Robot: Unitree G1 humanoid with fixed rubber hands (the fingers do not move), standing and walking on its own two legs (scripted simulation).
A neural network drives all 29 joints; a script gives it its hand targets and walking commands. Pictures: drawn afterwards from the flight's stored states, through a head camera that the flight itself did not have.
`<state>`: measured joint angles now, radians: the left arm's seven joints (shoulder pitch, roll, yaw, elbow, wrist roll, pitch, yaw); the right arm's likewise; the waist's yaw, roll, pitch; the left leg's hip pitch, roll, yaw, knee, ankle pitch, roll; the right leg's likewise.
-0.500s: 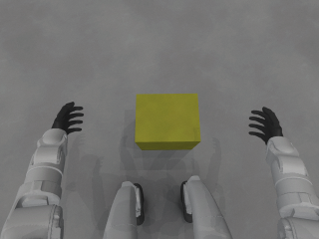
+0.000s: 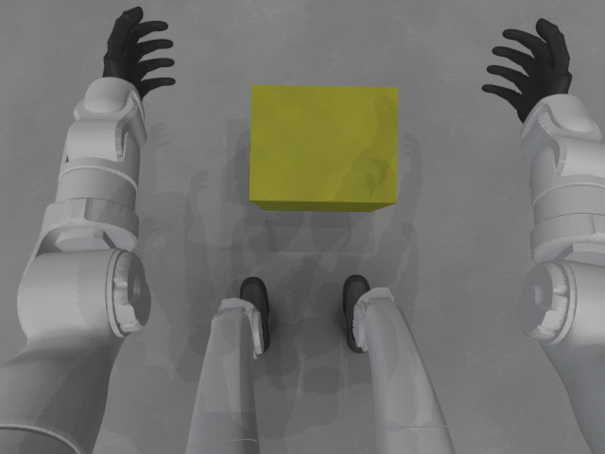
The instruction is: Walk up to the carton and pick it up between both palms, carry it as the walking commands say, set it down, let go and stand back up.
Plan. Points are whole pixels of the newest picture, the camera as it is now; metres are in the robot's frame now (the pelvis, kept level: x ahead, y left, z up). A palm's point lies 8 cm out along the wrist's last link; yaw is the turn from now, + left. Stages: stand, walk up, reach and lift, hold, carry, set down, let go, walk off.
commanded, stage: reach and lift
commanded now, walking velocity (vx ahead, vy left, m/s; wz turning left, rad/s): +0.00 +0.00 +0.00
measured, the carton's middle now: (320, 158) +0.52 -0.06 -0.51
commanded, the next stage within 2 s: none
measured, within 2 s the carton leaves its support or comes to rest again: neither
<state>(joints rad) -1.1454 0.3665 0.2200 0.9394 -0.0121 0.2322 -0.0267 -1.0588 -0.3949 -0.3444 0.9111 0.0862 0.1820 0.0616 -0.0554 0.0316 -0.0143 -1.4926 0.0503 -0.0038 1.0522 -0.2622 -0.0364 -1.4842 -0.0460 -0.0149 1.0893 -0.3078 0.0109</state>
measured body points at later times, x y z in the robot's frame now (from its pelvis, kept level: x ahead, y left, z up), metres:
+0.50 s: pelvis -0.01 +0.00 -0.07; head +0.32 -0.02 +0.24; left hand +0.56 +0.18 -0.18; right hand +0.51 -0.29 -0.18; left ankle +0.10 +0.14 -0.62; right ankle +0.08 -0.13 -0.62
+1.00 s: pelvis -0.02 +0.01 -0.21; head +0.33 -0.01 +0.07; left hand +0.57 +0.18 -0.33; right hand +0.51 -0.28 -0.33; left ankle +0.09 +0.14 -0.62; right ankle +0.08 -0.13 -0.62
